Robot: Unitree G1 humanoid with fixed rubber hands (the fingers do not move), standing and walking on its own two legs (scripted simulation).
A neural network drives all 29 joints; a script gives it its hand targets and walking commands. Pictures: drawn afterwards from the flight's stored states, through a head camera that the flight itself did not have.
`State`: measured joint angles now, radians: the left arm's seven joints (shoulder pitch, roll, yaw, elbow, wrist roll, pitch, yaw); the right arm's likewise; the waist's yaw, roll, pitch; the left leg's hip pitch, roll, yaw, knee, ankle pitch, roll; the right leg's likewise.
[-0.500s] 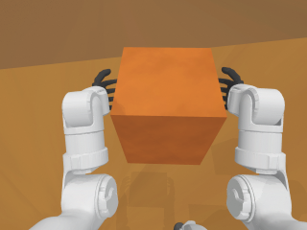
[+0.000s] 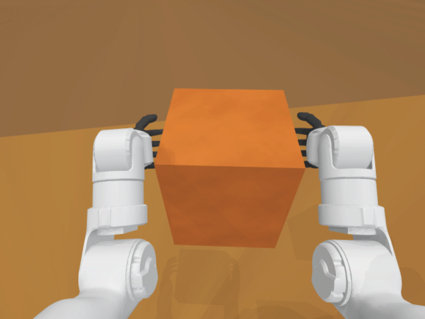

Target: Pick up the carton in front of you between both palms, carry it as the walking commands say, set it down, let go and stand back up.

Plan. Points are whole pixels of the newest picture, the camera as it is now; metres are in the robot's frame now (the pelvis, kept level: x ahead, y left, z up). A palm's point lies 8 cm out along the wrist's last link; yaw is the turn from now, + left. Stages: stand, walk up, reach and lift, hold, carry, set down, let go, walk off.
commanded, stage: carry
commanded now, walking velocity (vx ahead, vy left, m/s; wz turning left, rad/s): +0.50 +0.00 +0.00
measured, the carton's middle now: (226, 171) +0.40 +0.00 +0.07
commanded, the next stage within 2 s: none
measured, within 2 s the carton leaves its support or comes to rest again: neither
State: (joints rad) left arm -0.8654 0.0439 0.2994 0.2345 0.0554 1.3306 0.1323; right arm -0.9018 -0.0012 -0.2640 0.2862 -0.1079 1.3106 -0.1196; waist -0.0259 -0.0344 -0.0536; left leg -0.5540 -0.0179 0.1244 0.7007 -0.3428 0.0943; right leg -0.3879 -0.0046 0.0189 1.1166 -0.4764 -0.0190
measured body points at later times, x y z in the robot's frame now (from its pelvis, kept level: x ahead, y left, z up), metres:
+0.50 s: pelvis +0.29 -0.03 +0.04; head +0.33 -0.02 +0.49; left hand +0.67 +0.16 +0.18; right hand +0.71 -0.14 +0.19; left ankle +0.22 +0.09 -0.58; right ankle +0.33 -0.10 -0.69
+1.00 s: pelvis +0.59 +0.03 +0.08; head +0.64 +0.03 +0.52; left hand +1.00 +0.15 +0.21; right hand +0.97 -0.15 +0.21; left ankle +0.61 +0.10 -0.65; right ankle +0.63 -0.09 -0.57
